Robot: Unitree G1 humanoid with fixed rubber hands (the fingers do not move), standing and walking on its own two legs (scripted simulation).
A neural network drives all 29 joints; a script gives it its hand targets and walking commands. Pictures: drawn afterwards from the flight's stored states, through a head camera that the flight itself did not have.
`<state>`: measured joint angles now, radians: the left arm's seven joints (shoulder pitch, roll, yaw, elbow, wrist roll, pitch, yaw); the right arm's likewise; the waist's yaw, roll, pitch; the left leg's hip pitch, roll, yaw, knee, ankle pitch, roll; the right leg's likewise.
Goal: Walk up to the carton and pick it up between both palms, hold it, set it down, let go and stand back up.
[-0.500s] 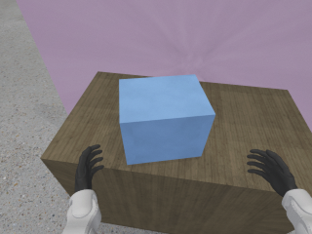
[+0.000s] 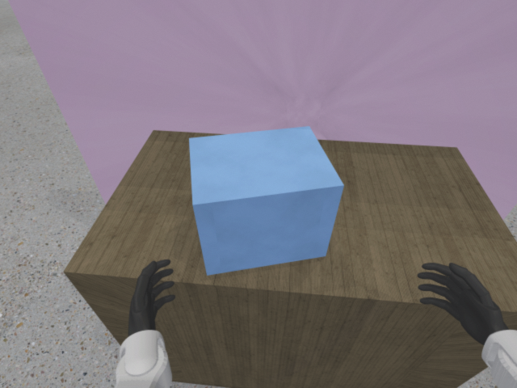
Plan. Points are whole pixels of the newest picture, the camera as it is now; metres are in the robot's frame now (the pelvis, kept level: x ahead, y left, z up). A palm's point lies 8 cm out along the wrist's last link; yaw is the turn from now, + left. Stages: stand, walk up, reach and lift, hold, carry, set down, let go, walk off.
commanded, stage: set down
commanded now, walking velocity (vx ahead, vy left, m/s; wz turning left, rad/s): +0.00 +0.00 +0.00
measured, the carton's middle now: (259, 199) +0.48 +0.02 +0.02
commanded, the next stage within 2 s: none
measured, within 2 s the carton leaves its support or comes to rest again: neither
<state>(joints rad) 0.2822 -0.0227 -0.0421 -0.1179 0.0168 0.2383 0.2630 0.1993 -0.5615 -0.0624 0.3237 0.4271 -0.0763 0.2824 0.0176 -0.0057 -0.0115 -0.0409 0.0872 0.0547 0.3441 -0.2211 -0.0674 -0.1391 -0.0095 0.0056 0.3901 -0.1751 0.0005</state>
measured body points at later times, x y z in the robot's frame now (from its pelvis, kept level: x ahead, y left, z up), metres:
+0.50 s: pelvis +0.02 +0.01 +0.00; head +0.01 +0.02 +0.45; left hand +0.21 +0.20 +0.01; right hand +0.21 -0.28 +0.02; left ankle -0.02 +0.16 -0.74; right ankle +0.03 -0.12 -0.74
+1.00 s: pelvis +0.02 +0.03 +0.00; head +0.02 +0.03 +0.45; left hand +0.19 +0.22 -0.04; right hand +0.21 -0.24 -0.04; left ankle -0.02 +0.16 -0.74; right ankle +0.03 -0.12 -0.74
